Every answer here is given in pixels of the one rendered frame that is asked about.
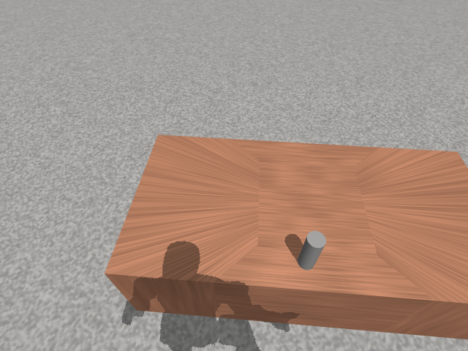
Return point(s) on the can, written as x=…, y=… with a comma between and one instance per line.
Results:
x=313, y=246

